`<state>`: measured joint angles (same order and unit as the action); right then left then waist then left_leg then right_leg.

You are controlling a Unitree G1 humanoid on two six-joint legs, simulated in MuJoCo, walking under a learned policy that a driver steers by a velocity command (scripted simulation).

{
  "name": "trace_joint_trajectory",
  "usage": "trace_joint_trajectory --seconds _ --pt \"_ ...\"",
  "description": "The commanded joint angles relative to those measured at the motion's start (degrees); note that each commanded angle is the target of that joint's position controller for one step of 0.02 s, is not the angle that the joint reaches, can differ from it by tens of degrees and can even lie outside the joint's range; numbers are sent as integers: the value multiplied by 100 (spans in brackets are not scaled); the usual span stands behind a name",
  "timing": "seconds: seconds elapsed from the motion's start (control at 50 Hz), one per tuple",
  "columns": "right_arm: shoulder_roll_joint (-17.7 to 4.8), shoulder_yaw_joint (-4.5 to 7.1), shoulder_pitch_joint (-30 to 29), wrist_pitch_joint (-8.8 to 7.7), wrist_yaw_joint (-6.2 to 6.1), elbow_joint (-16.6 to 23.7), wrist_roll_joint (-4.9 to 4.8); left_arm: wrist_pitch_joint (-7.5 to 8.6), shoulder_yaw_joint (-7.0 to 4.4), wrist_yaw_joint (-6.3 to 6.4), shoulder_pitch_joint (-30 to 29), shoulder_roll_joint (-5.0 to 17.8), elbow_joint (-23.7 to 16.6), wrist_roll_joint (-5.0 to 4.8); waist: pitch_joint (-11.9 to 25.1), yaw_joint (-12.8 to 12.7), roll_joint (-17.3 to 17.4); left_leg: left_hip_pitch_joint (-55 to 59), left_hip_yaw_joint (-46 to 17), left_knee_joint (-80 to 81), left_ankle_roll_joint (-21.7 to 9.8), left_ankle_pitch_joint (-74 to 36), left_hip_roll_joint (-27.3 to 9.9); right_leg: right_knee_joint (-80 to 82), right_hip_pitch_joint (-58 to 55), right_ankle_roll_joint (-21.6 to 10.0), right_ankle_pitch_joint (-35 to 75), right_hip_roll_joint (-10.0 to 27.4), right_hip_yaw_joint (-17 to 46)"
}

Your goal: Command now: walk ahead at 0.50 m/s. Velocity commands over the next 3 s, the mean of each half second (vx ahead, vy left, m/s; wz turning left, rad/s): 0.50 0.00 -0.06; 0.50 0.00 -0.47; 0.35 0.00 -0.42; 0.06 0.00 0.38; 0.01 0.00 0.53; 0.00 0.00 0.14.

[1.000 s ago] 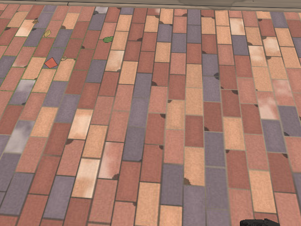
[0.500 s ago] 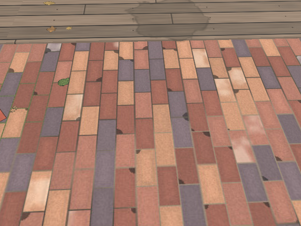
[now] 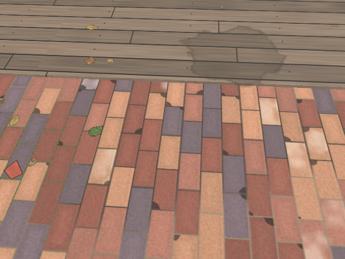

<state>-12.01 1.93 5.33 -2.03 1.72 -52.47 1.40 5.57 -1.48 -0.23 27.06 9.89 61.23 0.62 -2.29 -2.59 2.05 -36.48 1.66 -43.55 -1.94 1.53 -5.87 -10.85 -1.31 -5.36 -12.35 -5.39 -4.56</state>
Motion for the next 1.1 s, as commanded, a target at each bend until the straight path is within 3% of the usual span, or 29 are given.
trace_joint_trajectory --seconds 0.02,0.1,0.14,0.16,0.18,0.2,0.22,0.24,0.26,0.28,0.3,0.32,0.36,0.42,0.54,0.62,0.66,0.7,0.72,0.74,0.76,0.78,0.8,0.82,0.84,0.86,0.9,0.94,1.1 --pt "-200 -13 -672 -65 -6 454 -26 59 -101 55 376 729 -110 23 -403 -36 -586 5 251 556 -42 -208 210 330 112 -561 2367 1589 777" --pt "-309 23 -898 -143 -23 614 -21 12 -127 135 457 814 6 100 -447 15 -581 104 264 1027 -292 444 347 -123 -605 -594 3188 1868 784" --pt "-400 93 -234 -206 -80 424 -18 -1 -152 154 260 901 2 106 -110 343 -637 1160 411 1323 -494 853 672 -952 -570 -453 4612 1813 615" --pt "-486 163 634 -256 -129 124 4 -22 -154 140 159 919 -1 79 320 711 -513 2207 507 1694 -629 662 849 -1919 -362 -350 4876 1631 444" --pt "-787 281 1671 -314 -194 -176 115 -9 -117 124 93 836 -99 32 927 1078 -327 3751 -87 1706 -874 705 306 -3223 627 -240 3793 1415 310" --pt "-1443 452 2444 -321 -232 -245 253 -3 4 55 573 299 -291 -200 1855 1036 810 5624 -2659 1943 -1602 1254 -1502 -5529 2639 59 763 590 -116" --pt "-1316 446 2200 -218 -164 -254 37 -14 -126 53 519 673 -212 -91 1952 945 649 5491 -4084 2738 -1844 1408 -1841 -6473 3479 18 -1724 158 491" --pt "-1073 378 1497 -195 -142 -169 -80 -36 -186 51 -42 783 -370 -3 919 655 255 4620 -3135 2856 -1631 1728 -1571 -6561 3879 -37 -1212 579 716" --pt "-696 281 1049 -229 -113 -87 -91 -8 -171 17 -401 698 -470 21 391 526 10 3784 -2481 3113 -1455 1466 -1334 -6243 3784 -35 -749 786 712" --pt "-474 216 877 -269 -111 -111 -77 -40 -175 1 -501 582 -470 43 77 335 -20 3202 -1950 3305 -1213 1106 -1040 -5873 3523 -15 -513 958 689" --pt "-293 157 876 -305 -134 -197 -94 -121 -168 -24 -425 490 -458 129 -48 161 77 2780 -1541 3426 -1040 776 -801 -5593 3218 52 -405 1057 673" --pt "-233 129 986 -346 -149 -273 -82 -196 -151 -63 -313 365 -404 163 -22 84 116 2621 -1289 3483 -988 510 -685 -5475 3014 108 -334 1067 623" --pt "-382 153 1304 -428 -169 -415 -80 -290 -163 -112 -406 333 -452 161 -32 13 87 2621 -951 3566 -1010 -39 -614 -5334 3128 186 -138 1064 529" --pt "-497 162 1632 -467 -185 -512 -46 -368 -177 -141 -1116 404 -697 107 -270 121 86 2755 -522 3784 -905 -111 -569 -4870 3750 248 472 1124 576" --pt "-435 91 2071 -497 -253 -610 -54 -329 -83 -189 -2292 301 -1111 55 -431 384 116 3260 252 3790 -636 -976 -515 -3253 3833 200 1454 939 248" --pt "-501 98 2436 -454 -348 -760 -13 -304 -57 -209 -2809 320 -1367 86 -504 521 103 4117 560 3407 -616 -1908 -748 -2599 3858 -14 1086 803 -106" --pt "-612 120 2354 -417 -398 -758 -3 -290 -94 -194 -2677 374 -1384 101 -364 383 179 4407 757 2857 -573 -3289 -823 -2409 3485 -209 576 570 -313" --pt "-768 164 2233 -352 -431 -731 15 -278 -186 -147 -2040 515 -1222 114 52 90 333 4526 935 1718 -541 -4766 -860 -2323 2691 -472 -3 171 -536" --pt "-844 188 2181 -303 -422 -691 10 -250 -265 -133 -1416 636 -1033 130 406 -155 347 4355 1004 750 -507 -4733 -843 -2063 1962 -630 -43 -2 -540" --pt "-880 195 2037 -288 -398 -567 -24 -218 -400 -101 -554 915 -792 207 831 -583 176 3469 1083 -618 -373 -3759 -749 -1685 650 -899 45 204 -34" --pt "-536 126 2045 -327 -309 -214 -169 -237 -602 -19 8 1568 -806 265 1496 -670 -820 1489 1232 -2882 -98 -808 -137 -1488 -1030 -1595 -298 1802 2311" --pt "-567 164 1809 -387 -232 79 -140 -313 -630 -49 -254 1744 -859 113 1776 -376 -1183 -53 213 -4129 21 2875 922 -649 -1621 -2162 370 2662 4782" --pt "-691 187 1207 -440 -195 236 -66 -358 -600 -35 -514 1620 -829 -5 1033 -316 -509 -634 -396 -3990 -54 2314 421 -565 -1115 -1911 313 2398 3846" --pt "-659 167 1068 -504 -175 311 -104 -354 -531 -20 -828 1322 -864 -22 495 -136 -248 -545 -357 -3513 -51 1829 211 -402 -350 -1651 587 2230 3222" --pt "-610 178 1121 -489 -186 267 -75 -339 -466 -8 -1102 1083 -912 -15 150 134 55 -228 -348 -2978 -12 1654 44 -262 306 -1374 1027 1930 2747" --pt "-571 176 1180 -387 -192 283 38 -303 -412 23 -1244 936 -930 -57 32 326 29 110 -351 -2624 89 1622 -46 -192 775 -1213 1435 1647 2365" --pt "-464 164 1278 -167 -147 317 147 -193 -386 34 -1177 958 -942 -80 136 454 -149 444 -279 -2233 263 1580 -57 -145 1091 -1169 1945 1382 2026" --pt "-451 161 1000 -59 -119 478 141 -140 -428 28 -974 1163 -920 -81 103 438 -257 325 -177 -1800 401 1282 -54 -69 1225 -1144 2093 1226 1878" --pt "-559 100 -774 -42 -53 1215 66 -202 -440 40 -55 1255 -942 -34 -30 -211 -548 -422 -187 70 484 -5 180 -244 292 -836 2208 1132 2210"
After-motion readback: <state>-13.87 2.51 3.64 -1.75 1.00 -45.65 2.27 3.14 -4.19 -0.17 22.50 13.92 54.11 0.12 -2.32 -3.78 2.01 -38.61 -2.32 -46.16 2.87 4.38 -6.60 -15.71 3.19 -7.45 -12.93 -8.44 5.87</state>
